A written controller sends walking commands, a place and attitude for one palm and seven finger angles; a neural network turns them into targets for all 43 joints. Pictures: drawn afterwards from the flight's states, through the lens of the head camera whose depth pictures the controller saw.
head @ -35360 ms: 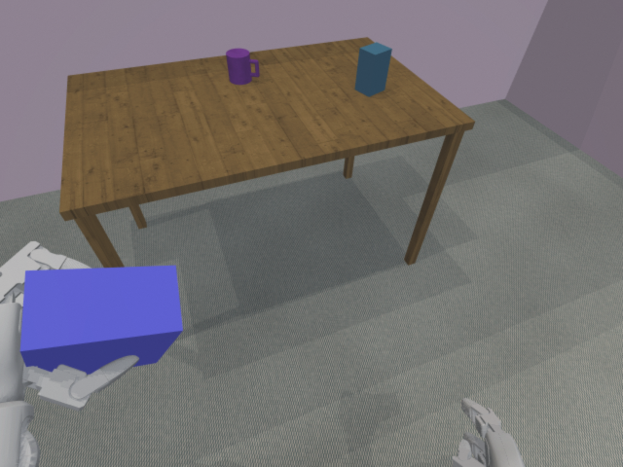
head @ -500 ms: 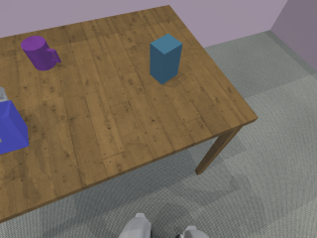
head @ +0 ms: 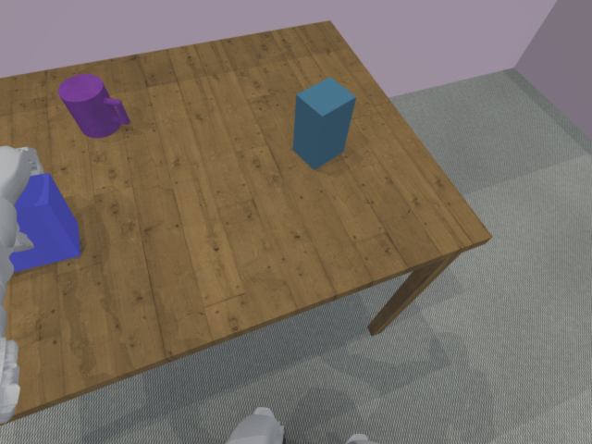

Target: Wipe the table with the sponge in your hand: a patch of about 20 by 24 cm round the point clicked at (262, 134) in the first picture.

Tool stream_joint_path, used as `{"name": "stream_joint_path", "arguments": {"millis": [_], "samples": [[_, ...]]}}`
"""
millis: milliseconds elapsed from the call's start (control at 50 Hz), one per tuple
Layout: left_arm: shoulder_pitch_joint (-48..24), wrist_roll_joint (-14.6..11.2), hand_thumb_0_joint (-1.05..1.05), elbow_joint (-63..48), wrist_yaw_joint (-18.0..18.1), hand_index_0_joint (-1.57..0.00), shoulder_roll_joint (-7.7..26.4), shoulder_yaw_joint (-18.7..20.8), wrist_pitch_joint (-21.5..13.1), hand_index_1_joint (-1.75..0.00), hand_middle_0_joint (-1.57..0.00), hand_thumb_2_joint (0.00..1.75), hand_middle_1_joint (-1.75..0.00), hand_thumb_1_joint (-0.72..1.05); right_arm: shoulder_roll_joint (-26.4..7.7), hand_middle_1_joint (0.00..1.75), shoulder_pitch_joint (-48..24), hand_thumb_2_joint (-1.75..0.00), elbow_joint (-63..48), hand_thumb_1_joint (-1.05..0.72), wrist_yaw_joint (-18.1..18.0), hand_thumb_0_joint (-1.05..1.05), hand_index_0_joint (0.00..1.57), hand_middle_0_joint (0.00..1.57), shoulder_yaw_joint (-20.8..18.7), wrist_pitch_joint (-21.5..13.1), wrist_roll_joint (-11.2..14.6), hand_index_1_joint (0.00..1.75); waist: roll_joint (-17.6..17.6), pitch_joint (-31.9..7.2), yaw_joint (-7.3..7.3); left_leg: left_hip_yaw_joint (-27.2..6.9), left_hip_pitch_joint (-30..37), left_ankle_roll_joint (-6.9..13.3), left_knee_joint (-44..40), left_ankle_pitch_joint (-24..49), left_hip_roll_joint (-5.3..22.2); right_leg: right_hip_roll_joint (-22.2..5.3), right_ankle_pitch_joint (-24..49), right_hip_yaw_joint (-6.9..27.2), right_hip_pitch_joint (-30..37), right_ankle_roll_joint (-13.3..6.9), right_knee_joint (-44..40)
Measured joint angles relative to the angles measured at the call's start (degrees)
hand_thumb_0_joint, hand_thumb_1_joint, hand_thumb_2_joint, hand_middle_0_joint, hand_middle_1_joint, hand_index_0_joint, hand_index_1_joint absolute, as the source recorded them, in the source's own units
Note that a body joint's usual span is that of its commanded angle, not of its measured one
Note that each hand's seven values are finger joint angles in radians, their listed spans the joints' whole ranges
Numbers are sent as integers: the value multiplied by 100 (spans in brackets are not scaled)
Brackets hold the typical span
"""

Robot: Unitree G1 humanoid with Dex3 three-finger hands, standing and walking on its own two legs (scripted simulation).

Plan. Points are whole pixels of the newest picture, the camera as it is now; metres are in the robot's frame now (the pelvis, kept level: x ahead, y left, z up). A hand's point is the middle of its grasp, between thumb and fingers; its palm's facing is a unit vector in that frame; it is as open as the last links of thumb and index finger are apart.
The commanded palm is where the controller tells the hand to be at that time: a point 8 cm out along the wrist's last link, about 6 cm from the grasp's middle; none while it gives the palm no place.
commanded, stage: slide across to the middle lane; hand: left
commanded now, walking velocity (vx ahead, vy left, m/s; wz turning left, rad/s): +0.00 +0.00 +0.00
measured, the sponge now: (17, 236) +0.37 +0.43 -0.01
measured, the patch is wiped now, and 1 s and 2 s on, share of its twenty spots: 0.25 0.40 0.50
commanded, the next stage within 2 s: wipe back along the middle lane in 0.44 s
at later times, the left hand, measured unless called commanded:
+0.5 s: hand (67, 187) +0.42 +0.36 +0.04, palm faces -0.15 +0.03 -0.99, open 10.5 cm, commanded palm +0.41 +0.32 +0.08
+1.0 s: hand (75, 206) +0.39 +0.34 +0.04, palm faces -0.10 +0.01 -1.00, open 10.5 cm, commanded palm +0.37 +0.31 +0.06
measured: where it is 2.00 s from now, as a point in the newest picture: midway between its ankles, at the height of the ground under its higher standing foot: outside the picture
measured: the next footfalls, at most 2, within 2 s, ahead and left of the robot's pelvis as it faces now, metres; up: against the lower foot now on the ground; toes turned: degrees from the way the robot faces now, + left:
none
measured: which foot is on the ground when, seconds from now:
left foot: down 0.00-1.00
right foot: down 0.00-1.00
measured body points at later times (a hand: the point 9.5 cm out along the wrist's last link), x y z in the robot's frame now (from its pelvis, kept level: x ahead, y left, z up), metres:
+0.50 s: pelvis +0.03 -0.01 +0.02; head +0.11 +0.00 +0.46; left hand +0.42 +0.35 +0.10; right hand +0.11 -0.28 -0.12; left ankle +0.03 +0.05 -0.70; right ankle -0.01 -0.14 -0.70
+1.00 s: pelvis +0.02 -0.01 +0.02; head +0.08 +0.00 +0.47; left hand +0.40 +0.33 +0.09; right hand +0.13 -0.27 -0.10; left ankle +0.03 +0.05 -0.70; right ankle -0.01 -0.14 -0.70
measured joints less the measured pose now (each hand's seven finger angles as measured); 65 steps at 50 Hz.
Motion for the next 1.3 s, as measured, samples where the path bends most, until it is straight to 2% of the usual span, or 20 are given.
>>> {"name": "stream_joint_path", "arguments": {"millis": [40, 140, 280, 380, 540, 700, 800, 980, 1180, 1300], "samples": [[-34, -4, 1, 46, 32, -74, -88, -118, 154, -136, -73, 107, -134, -59, 16, 30, -21, -90, 43, -90, 6, 0, 20, 21, 17, -17, 16, 30, -23, 6, -24, -16, 112, -9, -85, 15, -16, -13, 6, -11, 115, -10, -81], [-109, 174, 1, 131, -30, -73, -205, -403, 494, -137, -72, 107, -136, -58, 24, 30, -113, -90, 37, -90, 14, 0, 20, 21, 48, -60, 21, 30, -35, 46, -84, -27, 323, -23, -274, 48, -27, -21, 40, -8, 328, -34, -274], [-57, -6, 0, -43, -172, -72, -341, -378, 407, -138, -71, 107, -136, -58, 5, 30, -174, -90, 27, -90, -3, 0, 20, 21, 8, -84, -14, 30, 17, 32, -53, -9, 493, -35, -432, 34, -10, -6, 59, 29, 500, -16, -464], [106, 18, 0, -235, -91, -71, -576, -375, 434, -138, -70, 107, -137, -57, -2, 30, -203, -90, 51, -90, 49, 0, 20, 21, -37, 6, -28, 30, 47, -5, -10, 21, 650, -47, -542, 9, -2, -3, 48, 72, 643, -19, -570], [347, 6, 0, -352, 198, -70, -953, -253, 712, -139, -69, 106, -137, -56, 17, 30, -329, -90, 62, -90, 148, 0, 20, 21, -62, 138, -40, 30, 54, -50, 10, 72, 842, -64, -697, 20, 15, 5, 62, 135, 798, -22, -685], [491, 67, 0, -442, 245, -68, -1029, -165, 941, -140, -68, 105, -138, -54, -14, 30, -411, -90, -54, -90, 184, 0, 20, 21, -41, 198, -14, 30, 7, -36, -68, 87, 957, -80, -772, 57, 31, 17, 93, 154, 892, -46, -731], [766, -34, 0, -709, 263, -67, -1118, -171, 1019, -141, -66, 104, -139, -53, -64, 30, -380, -90, -125, -90, 187, 0, 20, 20, -54, 237, 13, 30, 21, -77, -64, 115, 1051, -66, -810, 66, 34, 16, 113, 185, 978, -34, -768], [1055, -69, 0, -1125, 356, -65, -1374, -352, 1289, -142, -65, 103, -140, -51, -44, 29, -390, -90, -232, -90, 205, 0, 20, 20, -32, 285, 59, 30, 23, -87, -19, 119, 1152, -38, -815, 90, -12, -30, 108, 180, 1073, -14, -739], [1113, -34, 0, -1325, 319, -65, -1477, -513, 1548, -143, -64, 103, -140, -51, 71, 30, -460, -90, -367, -90, 182, 0, 20, 20, 42, 276, 76, 30, 16, -99, -1, 133, 1119, -21, -763, 79, -38, -56, 76, 186, 1028, -19, -657], [1553, -182, 0, -1821, 374, -64, -1639, -604, 1710, -143, -64, 103, -141, -50, 71, 29, -455, -90, -391, -90, 196, 1, 20, 20, 35, 291, 91, 30, 107, -173, 79, 155, 1230, 3, -766, 16, -51, -69, 31, 211, 1145, 7, -681]]}}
